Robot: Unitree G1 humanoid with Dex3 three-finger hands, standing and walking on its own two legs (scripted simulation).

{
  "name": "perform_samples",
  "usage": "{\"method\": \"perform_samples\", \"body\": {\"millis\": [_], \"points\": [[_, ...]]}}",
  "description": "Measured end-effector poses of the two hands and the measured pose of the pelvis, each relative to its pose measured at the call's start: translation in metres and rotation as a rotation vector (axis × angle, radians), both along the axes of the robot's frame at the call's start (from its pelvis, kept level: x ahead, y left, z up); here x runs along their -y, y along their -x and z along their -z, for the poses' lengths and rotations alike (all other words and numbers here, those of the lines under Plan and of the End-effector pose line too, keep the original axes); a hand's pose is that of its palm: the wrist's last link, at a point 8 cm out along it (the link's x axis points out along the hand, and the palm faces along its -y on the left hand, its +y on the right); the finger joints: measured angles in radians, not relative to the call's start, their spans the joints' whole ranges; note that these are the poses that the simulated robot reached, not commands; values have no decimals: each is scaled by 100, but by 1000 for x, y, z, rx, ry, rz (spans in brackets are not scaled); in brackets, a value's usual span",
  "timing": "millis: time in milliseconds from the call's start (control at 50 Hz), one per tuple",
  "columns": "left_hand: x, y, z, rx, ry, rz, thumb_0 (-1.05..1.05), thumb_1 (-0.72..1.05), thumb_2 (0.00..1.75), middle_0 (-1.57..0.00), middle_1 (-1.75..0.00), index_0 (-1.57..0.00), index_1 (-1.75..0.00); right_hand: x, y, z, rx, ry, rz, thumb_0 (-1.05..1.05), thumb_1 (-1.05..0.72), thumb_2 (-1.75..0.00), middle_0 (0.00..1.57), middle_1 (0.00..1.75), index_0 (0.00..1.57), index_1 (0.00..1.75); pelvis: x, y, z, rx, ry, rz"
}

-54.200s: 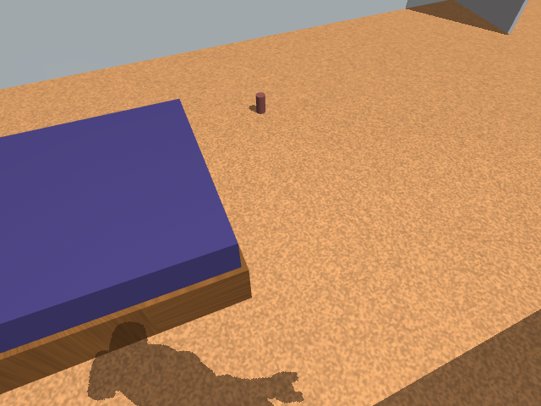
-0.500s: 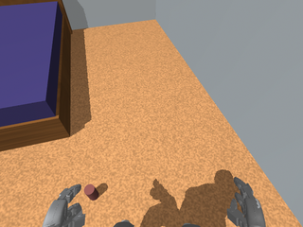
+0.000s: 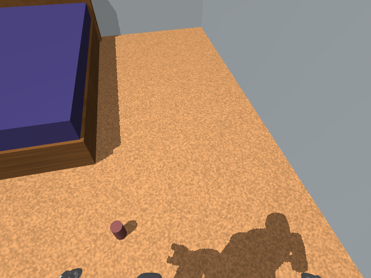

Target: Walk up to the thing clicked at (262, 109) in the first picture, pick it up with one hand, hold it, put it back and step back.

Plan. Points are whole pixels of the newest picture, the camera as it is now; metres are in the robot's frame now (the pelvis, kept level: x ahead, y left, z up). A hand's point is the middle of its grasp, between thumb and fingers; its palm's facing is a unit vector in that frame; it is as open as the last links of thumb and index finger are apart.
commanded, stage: stand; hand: left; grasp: from above
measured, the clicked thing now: (118, 230) +0.41 +0.35 -0.69
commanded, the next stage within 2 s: none
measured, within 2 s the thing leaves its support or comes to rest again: neither
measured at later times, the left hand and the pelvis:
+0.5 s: hand out of the picture +0.04 +0.24 -0.14, palm faces +0.03 -0.94 -0.33, open 7.4 cm; pelvis +0.00 +0.00 +0.03, yaw +0 degrees
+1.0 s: hand out of the picture +0.05 +0.23 -0.13, palm faces +0.01 -0.95 -0.32, open 7.4 cm; pelvis +0.00 +0.00 +0.03, yaw +0 degrees
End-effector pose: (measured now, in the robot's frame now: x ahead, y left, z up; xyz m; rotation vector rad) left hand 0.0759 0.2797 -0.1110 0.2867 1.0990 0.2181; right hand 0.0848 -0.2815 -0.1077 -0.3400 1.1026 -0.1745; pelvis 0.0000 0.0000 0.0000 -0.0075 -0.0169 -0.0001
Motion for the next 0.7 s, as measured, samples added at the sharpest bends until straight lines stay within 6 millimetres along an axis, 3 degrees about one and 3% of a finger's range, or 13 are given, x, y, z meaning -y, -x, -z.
{"method": "perform_samples", "body": {"millis": [120, 240, 700], "points": [[0, 29, 1, -99, 20, -40, 1, 91, 90, -20, -30, -21, -30, -7, 13, -2, -60, -19, 29, 1, -90, -90, 20, 30, 20, 30, -2, -2, -11, 21, 2, -1], [0, 43, -2, -150, 30, -62, 1, 91, 90, -21, -30, -21, -30, -15, 19, -4, -84, -36, 41, 1, -90, -90, 20, 30, 20, 30, -5, -2, -20, 41, 1, 0], [-5, 40, -15, -173, 3, -52, 1, 91, 90, -21, -30, -21, -30, 3, 30, -11, -122, -28, 65, 1, -90, -90, 20, 30, 20, 30, 1, 4, -30, 58, -6, 1]]}}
